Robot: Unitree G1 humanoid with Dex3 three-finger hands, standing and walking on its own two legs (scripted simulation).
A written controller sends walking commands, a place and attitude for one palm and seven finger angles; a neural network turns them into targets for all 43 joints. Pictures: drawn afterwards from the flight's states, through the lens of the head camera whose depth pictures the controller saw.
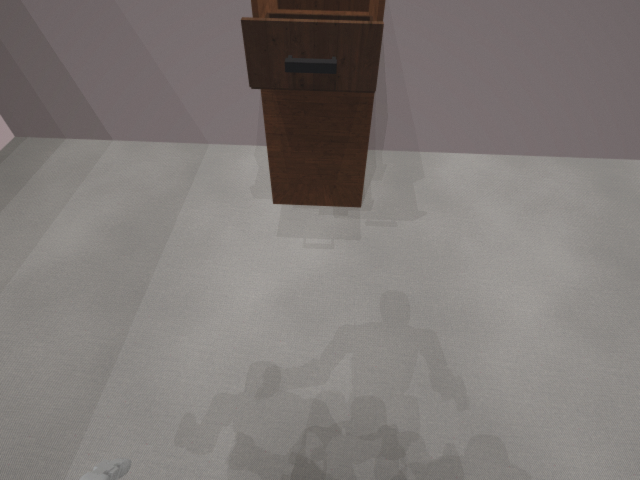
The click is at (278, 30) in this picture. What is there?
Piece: drawer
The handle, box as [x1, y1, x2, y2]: [285, 55, 336, 73]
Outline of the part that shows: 285,59 285,71 335,73 335,57 332,57 331,59 292,58 291,55 288,55 288,57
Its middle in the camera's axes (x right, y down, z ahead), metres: -0.03 -0.47 +1.04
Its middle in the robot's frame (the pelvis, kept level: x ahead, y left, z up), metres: +1.10 +0.09 +0.03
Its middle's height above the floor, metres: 0.80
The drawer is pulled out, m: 0.27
